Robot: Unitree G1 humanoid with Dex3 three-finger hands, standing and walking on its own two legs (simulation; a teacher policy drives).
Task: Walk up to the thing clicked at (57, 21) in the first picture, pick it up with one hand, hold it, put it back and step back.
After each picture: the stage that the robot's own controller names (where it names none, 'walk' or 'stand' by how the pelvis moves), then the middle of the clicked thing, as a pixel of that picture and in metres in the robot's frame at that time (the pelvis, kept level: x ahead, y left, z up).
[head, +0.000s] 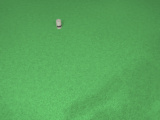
stand; (58, 24) +1.81 +0.32 -0.72
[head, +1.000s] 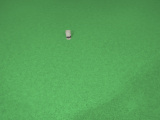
walk; (68, 34) +1.69 +0.32 -0.72
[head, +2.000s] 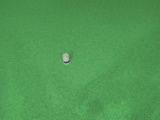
walk; (66, 59) +1.15 +0.25 -0.72
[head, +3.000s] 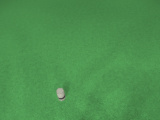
walk; (60, 94) +0.77 +0.26 -0.72
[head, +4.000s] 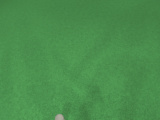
walk; out of the picture +0.49 +0.24 -0.72
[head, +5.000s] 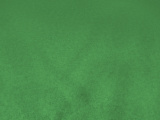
stand; out of the picture +0.41 +0.20 -0.72
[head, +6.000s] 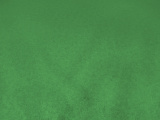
walk; out of the picture +0.40 +0.20 -0.72
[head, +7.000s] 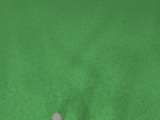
stand; (57, 119) +0.40 +0.24 -0.69
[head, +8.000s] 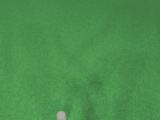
stand; (61, 117) +0.43 +0.16 -0.68
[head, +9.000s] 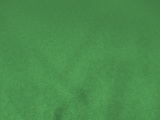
stand; out of the picture +0.45 +0.20 -0.72
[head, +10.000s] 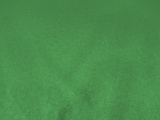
stand; out of the picture +0.45 +0.19 -0.73
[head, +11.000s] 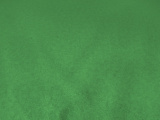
stand; out of the picture +0.44 +0.18 -0.73
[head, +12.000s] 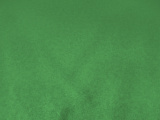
stand; out of the picture +0.45 +0.17 -0.73
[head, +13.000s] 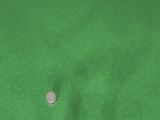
go down; (51, 98) +0.48 +0.19 -0.62
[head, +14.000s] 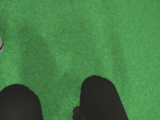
go down; out of the picture +0.51 +0.28 -0.28
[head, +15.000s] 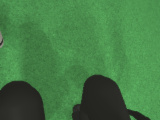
close in; out of the picture +0.51 +0.28 -0.28
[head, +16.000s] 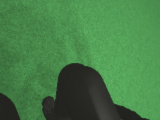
close in; out of the picture +0.49 +0.33 -0.23
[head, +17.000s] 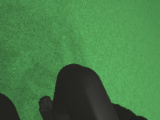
close; out of the picture +0.47 +0.33 -0.24
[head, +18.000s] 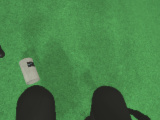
lift; (29, 71) +0.44 +0.22 -0.35
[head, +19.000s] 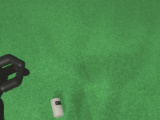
lift; (57, 107) +0.41 +0.15 -0.60
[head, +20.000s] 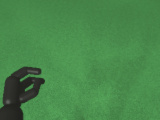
hold; out of the picture +0.37 +0.17 -0.70
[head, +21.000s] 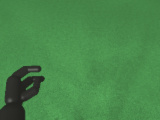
hold; out of the picture +0.37 +0.19 -0.70
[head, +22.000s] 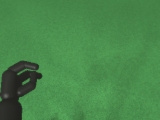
crouch; out of the picture +0.38 +0.20 -0.69
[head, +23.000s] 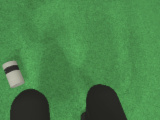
crouch; (13, 74) +0.42 +0.25 -0.38
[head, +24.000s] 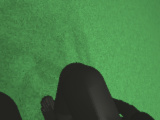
lower; out of the picture +0.37 +0.32 -0.26
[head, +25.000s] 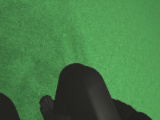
lower; out of the picture +0.37 +0.33 -0.26
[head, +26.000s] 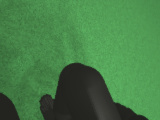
lower; out of the picture +0.37 +0.33 -0.26
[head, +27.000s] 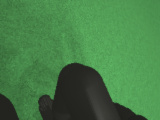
lower; out of the picture +0.36 +0.33 -0.27
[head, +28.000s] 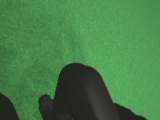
loosen; out of the picture +0.36 +0.33 -0.27
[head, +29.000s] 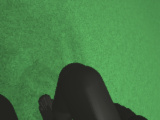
withdraw; out of the picture +0.36 +0.34 -0.27
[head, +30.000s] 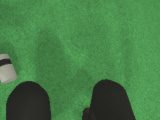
walk; (5, 68) +0.40 +0.29 -0.33
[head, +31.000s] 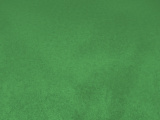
stand; out of the picture +0.35 +0.22 -0.68
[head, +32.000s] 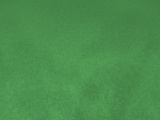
stand; out of the picture +0.36 +0.25 -0.69
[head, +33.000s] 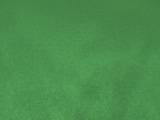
stand; out of the picture +0.35 +0.25 -0.69
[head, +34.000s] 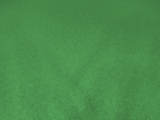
stand; out of the picture +0.38 +0.24 -0.75
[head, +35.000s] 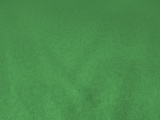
stand; out of the picture +0.33 +0.26 -0.75
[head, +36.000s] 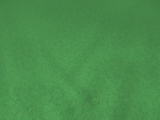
walk; out of the picture +0.33 +0.27 -0.75
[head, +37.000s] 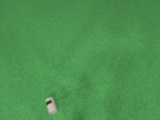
walk; (51, 105) +0.50 +0.26 -0.72
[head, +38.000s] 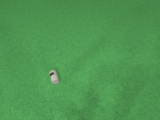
walk; (54, 77) +0.81 +0.32 -0.73
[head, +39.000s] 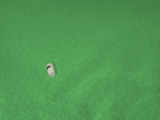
stand; (50, 69) +0.97 +0.28 -0.74
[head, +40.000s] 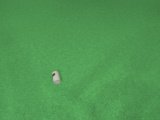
stand; (56, 77) +0.94 +0.28 -0.75
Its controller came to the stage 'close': yes
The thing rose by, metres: 0.01
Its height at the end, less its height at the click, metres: -0.02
